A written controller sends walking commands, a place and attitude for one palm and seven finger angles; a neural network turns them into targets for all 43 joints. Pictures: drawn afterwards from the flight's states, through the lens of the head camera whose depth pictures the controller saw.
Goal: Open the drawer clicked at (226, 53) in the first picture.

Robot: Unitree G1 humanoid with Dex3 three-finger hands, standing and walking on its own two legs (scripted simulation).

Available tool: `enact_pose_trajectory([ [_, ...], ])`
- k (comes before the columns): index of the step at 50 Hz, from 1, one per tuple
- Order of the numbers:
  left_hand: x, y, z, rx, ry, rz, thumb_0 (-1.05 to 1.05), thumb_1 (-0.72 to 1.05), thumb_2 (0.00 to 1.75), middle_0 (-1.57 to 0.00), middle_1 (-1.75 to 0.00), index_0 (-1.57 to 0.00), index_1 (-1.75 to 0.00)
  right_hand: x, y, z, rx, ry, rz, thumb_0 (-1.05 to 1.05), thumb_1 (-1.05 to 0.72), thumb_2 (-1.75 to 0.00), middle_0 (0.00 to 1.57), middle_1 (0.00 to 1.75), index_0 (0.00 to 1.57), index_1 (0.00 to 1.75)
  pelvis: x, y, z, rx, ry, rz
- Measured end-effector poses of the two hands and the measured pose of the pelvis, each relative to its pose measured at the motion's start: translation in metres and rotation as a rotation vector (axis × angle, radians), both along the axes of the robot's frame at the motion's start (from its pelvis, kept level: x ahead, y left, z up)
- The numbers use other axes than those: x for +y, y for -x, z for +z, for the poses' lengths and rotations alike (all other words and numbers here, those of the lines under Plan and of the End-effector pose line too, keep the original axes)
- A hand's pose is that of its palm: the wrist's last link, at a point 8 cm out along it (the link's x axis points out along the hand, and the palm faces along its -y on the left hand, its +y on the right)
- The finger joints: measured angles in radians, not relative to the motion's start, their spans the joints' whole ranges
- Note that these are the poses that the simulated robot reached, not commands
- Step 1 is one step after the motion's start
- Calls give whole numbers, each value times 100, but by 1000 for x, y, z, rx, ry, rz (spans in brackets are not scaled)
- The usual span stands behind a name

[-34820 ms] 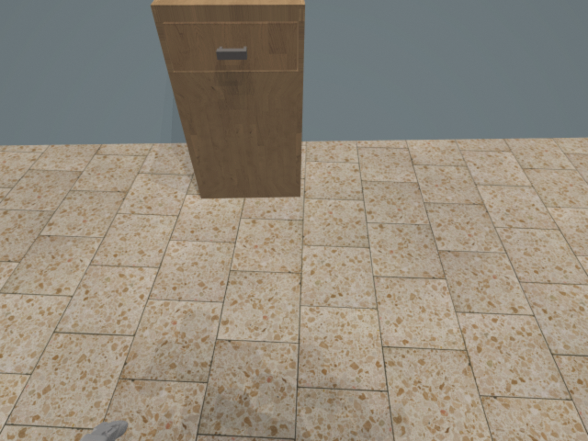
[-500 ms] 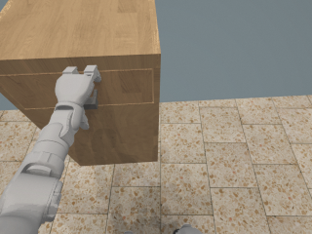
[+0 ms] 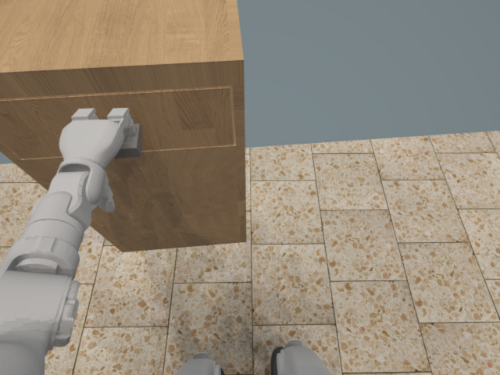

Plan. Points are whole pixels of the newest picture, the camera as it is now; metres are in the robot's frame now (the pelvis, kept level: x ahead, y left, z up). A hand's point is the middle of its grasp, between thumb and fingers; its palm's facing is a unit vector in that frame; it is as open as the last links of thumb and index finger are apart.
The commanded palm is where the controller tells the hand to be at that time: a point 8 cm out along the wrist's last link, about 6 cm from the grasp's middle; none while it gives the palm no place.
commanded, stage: lower the fingers behind the handle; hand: left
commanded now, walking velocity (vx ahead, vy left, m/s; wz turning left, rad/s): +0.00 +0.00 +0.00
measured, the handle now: (113, 139) +0.53 +0.25 +0.00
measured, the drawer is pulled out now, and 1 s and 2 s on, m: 0.00 0.00 0.00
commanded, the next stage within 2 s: lift the hand off the handle in 0.94 s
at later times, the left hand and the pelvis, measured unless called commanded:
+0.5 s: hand (108, 157) +0.48 +0.24 +0.01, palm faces -0.08 +0.03 -1.00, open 13.8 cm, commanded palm +0.46 +0.23 +0.04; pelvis +0.01 +0.01 -0.01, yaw +0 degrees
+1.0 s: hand (109, 157) +0.48 +0.24 +0.01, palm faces -0.04 +0.03 -1.00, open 13.7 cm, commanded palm +0.46 +0.24 +0.03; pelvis +0.00 +0.01 -0.01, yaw +1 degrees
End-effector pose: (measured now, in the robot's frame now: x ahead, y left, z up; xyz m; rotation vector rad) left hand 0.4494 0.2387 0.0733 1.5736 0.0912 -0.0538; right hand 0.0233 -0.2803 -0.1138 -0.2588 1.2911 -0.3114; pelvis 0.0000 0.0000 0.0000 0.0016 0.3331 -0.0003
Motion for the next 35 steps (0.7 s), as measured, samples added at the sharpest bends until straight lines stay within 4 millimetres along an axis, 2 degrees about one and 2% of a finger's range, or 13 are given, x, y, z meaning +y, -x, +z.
enact_pose_trajectory([
  [4,5,-2,-8,-63,12,8,0,-49,30,-29,-120,-32,-122,-5,8,-6,51,12,4,0,-90,-90,20,30,20,30,2,-2,-8,32,8,11],
  [8,3,-5,-13,-102,-6,39,0,-49,30,-31,-121,-33,-123,0,7,-11,65,-8,3,0,-90,-90,20,30,20,30,5,-5,-10,45,15,16],
  [16,-3,-12,-9,-51,-35,107,0,-49,30,-31,-122,-34,-126,26,-10,-15,26,-81,2,0,-90,-90,20,30,20,30,9,-10,-4,25,16,14],
  [21,-2,-12,-7,-12,-32,98,0,-49,30,-28,-121,-32,-123,35,-21,-15,-9,-97,16,0,-90,-90,21,30,20,30,10,-11,-3,17,13,12],
  [27,1,-12,-9,-28,-24,65,0,-49,30,-27,-126,-32,-123,33,-27,-18,-23,-81,37,0,-90,-90,21,30,21,30,10,-10,-10,29,13,13],
  [35,2,-9,-13,-80,-19,50,0,-49,30,-26,-129,-32,-124,23,-25,-23,-5,-61,39,0,-90,-90,21,30,20,30,11,-8,-17,45,16,12],
])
